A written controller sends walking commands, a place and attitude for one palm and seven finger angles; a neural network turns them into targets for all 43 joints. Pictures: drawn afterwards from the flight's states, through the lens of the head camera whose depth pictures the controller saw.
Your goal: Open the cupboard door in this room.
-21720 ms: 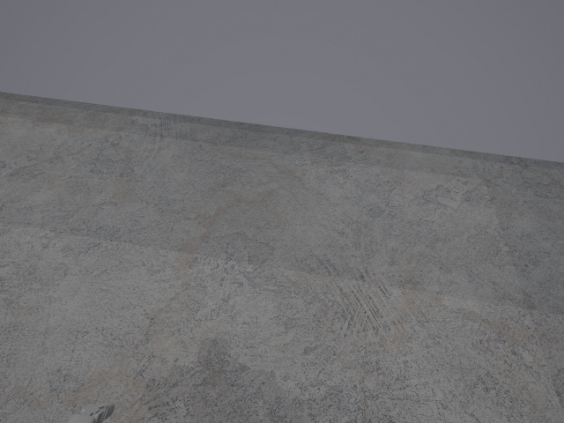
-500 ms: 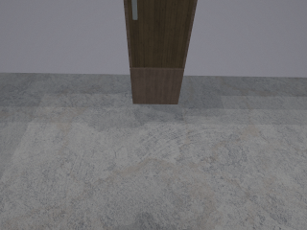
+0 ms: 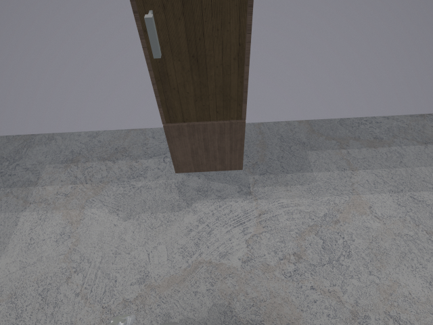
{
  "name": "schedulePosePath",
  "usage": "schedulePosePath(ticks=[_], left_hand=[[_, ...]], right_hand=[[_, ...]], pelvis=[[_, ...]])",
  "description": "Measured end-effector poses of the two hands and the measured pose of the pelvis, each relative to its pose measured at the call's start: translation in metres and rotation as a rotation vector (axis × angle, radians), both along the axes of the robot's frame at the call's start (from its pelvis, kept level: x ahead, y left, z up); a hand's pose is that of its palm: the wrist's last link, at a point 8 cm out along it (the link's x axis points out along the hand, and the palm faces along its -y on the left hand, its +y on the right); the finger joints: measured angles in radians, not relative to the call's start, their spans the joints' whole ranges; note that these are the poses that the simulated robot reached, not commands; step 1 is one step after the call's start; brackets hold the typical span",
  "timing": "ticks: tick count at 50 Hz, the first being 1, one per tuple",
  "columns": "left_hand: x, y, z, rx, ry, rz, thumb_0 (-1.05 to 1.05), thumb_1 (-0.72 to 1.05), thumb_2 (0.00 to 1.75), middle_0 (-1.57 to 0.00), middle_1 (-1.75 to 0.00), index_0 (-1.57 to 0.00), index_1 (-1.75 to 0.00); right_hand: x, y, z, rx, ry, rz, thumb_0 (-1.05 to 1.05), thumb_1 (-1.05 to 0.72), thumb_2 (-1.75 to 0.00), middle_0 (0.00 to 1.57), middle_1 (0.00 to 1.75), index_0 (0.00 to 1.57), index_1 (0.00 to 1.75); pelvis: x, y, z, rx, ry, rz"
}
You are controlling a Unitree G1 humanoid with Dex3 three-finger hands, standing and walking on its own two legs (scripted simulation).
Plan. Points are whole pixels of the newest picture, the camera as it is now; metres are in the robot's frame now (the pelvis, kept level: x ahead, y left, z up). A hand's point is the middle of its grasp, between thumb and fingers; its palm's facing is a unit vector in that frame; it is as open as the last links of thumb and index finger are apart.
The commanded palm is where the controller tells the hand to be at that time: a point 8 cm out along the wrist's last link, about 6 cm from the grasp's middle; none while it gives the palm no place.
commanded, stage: stand and wait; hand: left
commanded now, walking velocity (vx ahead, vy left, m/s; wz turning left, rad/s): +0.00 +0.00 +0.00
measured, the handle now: (154, 34) +0.96 +0.24 +0.07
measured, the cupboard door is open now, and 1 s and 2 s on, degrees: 0 0 0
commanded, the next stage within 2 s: look at it before walking up in 0.74 s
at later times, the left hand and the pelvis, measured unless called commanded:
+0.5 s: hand out of the picture +0.02 +0.18 -0.16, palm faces +0.02 -0.98 -0.17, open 7.3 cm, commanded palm none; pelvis +0.06 +0.02 +0.01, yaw -1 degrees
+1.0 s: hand out of the picture +0.06 +0.17 -0.17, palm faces +0.00 -0.98 -0.18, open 7.3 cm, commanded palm none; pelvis +0.07 +0.01 +0.01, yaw -1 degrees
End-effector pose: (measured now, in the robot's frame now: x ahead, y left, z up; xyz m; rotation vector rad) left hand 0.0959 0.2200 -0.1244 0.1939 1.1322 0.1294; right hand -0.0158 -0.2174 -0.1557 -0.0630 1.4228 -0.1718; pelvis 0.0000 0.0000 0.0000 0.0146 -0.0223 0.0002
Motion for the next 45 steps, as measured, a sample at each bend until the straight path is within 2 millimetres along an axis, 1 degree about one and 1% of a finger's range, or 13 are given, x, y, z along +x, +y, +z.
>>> schedulePosePath(ticks=[3,6,8,12,17,21,25,30,38,45], left_hand=[[-0.001,0.004,-0.003,-0.009,0.016,0.015,-0.02,0.94,0.90,-0.21,-0.30,-0.21,-0.30],[-0.005,0.010,-0.014,-0.031,0.044,0.035,-0.02,0.94,0.90,-0.21,-0.30,-0.21,-0.30],[-0.010,0.016,-0.018,-0.037,0.068,0.061,-0.01,0.94,0.90,-0.21,-0.30,-0.21,-0.30],[-0.026,0.023,-0.017,-0.042,0.133,0.080,-0.01,0.94,0.90,-0.20,-0.30,-0.20,-0.30],[-0.054,0.021,-0.014,-0.043,0.243,0.087,0.00,0.92,0.90,-0.20,-0.30,-0.20,-0.30],[-0.074,0.017,-0.012,-0.046,0.326,0.090,0.00,0.92,0.90,-0.20,-0.30,-0.20,-0.30],[-0.082,0.012,-0.010,-0.050,0.369,0.090,0.00,0.91,0.90,-0.20,-0.30,-0.20,-0.30],[-0.076,0.005,-0.011,-0.057,0.370,0.085,0.01,0.91,0.90,-0.20,-0.30,-0.20,-0.30],[-0.048,-0.002,-0.013,-0.061,0.310,0.063,0.00,0.91,0.90,-0.20,-0.30,-0.20,-0.30],[-0.039,0.002,-0.013,-0.041,0.293,0.055,0.02,0.92,0.90,-0.20,-0.30,-0.20,-0.30]], right_hand=[[0.034,-0.001,0.005,-0.022,-0.064,0.034,0.01,-0.91,-0.90,0.19,0.30,0.19,0.30],[0.053,-0.004,0.008,-0.060,-0.105,0.051,0.02,-0.94,-0.90,0.19,0.30,0.19,0.30],[0.060,-0.001,0.013,-0.071,-0.114,0.055,0.02,-0.94,-0.90,0.19,0.30,0.19,0.30],[0.068,0.003,0.024,-0.078,-0.100,0.067,0.01,-0.94,-0.90,0.19,0.30,0.19,0.30],[0.074,0.008,0.024,-0.069,-0.076,0.065,0.01,-0.94,-0.90,0.20,0.30,0.19,0.30],[0.072,0.012,0.021,-0.055,-0.049,0.053,0.01,-0.94,-0.90,0.20,0.30,0.19,0.30],[0.067,0.018,0.019,-0.037,-0.017,0.042,0.01,-0.93,-0.90,0.20,0.30,0.19,0.30],[0.059,0.026,0.017,-0.014,0.018,0.030,0.01,-0.92,-0.90,0.20,0.30,0.19,0.30],[0.053,0.036,0.015,0.013,0.036,0.006,0.01,-0.91,-0.90,0.20,0.30,0.19,0.30],[0.050,0.037,0.014,0.022,0.039,-0.009,0.01,-0.91,-0.90,0.20,0.30,0.19,0.30]], pelvis=[[0.008,0.002,0.001,-0.014,0.002,0.001],[0.017,0.008,-0.003,-0.041,-0.003,0.003],[0.022,0.010,-0.002,-0.033,-0.009,0.001],[0.036,0.012,0.006,-0.021,-0.001,-0.004],[0.047,0.016,0.010,-0.016,0.004,-0.011],[0.053,0.019,0.011,-0.014,0.006,-0.019],[0.059,0.019,0.012,-0.012,0.007,-0.022],[0.064,0.018,0.011,-0.012,0.007,-0.024],[0.069,0.015,0.011,-0.011,0.005,-0.027],[0.071,0.012,0.010,-0.011,0.005,-0.029]])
